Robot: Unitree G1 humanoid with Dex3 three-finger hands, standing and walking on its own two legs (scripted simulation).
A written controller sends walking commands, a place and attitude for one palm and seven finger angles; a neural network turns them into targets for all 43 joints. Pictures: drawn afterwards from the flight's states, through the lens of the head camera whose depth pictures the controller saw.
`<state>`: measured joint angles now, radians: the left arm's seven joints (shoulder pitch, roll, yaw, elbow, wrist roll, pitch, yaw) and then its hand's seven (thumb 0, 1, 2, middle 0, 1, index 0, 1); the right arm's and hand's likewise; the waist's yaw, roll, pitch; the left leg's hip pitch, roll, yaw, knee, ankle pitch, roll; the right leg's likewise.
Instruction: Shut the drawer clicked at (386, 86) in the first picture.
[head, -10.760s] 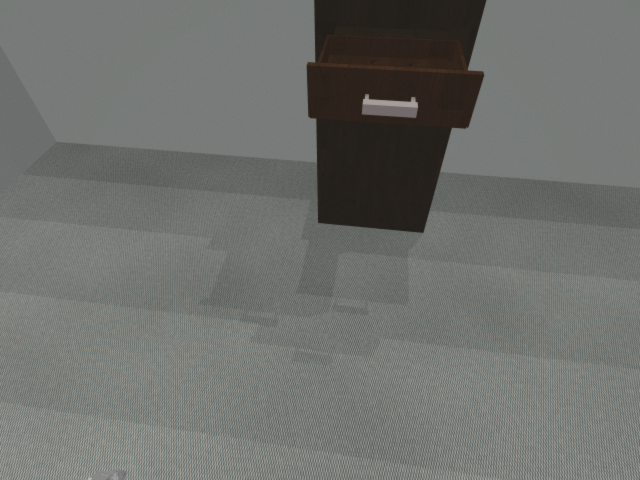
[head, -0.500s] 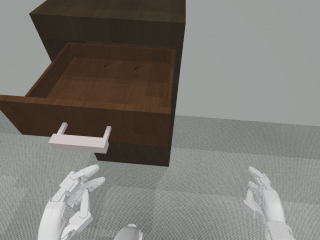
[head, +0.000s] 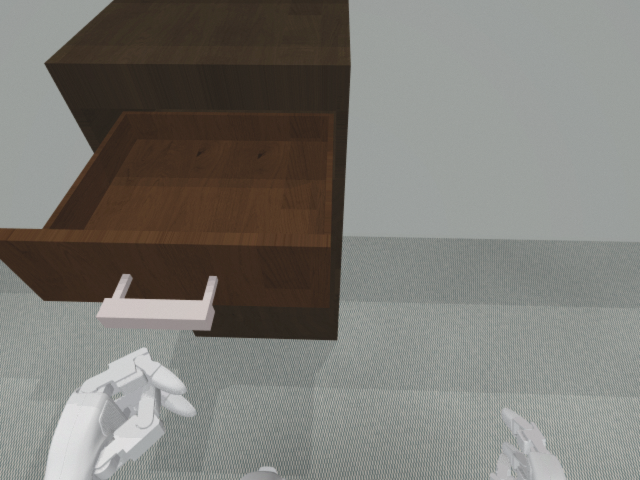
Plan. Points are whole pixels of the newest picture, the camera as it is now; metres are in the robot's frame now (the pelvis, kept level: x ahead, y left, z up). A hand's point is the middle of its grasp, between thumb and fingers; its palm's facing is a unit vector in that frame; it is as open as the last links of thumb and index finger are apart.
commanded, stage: raise the hand and make a fist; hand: left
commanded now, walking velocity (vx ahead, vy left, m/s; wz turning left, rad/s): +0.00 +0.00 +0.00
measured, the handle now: (163, 298) +0.33 +0.22 +0.05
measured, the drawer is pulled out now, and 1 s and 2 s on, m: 0.29 0.29 0.29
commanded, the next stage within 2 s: bring the fist close to the handle in 0.98 s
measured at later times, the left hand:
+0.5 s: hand (118, 417) +0.16 +0.18 +0.13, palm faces +0.04 -1.00 -0.09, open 3.2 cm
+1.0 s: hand (102, 411) +0.16 +0.19 +0.14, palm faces +0.06 -0.99 -0.11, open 3.3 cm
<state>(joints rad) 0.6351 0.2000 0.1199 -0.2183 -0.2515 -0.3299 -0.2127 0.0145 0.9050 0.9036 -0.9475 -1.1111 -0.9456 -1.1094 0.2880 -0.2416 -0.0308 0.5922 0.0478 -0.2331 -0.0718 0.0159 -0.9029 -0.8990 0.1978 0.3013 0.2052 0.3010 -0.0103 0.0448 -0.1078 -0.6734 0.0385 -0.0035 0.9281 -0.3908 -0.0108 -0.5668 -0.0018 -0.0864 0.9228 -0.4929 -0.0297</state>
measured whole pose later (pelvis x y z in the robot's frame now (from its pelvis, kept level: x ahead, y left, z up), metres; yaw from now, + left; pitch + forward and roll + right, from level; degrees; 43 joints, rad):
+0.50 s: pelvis +0.01 +0.01 +0.02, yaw +1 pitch +3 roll -2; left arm 0.69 0.22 0.11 -0.44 -0.24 -0.16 -0.20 0.01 0.90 0.90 -1.37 -1.57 -1.37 -1.57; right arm 0.22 -0.20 0.06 0.51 0.06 -0.25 -0.05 0.01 -0.90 -0.90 0.20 0.30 0.21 0.30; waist 0.05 0.06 -0.12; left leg -0.52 0.02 -0.01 0.85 -0.38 0.01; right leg -0.39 -0.01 -0.10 0.80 -0.46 -0.01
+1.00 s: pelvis +0.01 +0.00 +0.03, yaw +1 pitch +1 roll -1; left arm 0.65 0.25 0.21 -0.37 -0.30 -0.14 -0.26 0.01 0.90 0.90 -1.40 -1.60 -1.40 -1.60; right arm 0.25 -0.24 0.03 0.59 0.08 -0.35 -0.08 0.02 -0.90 -0.90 0.20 0.30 0.20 0.30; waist 0.04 0.06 -0.10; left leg -0.44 0.04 -0.02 0.76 -0.35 -0.01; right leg -0.32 0.01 -0.10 0.72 -0.43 -0.03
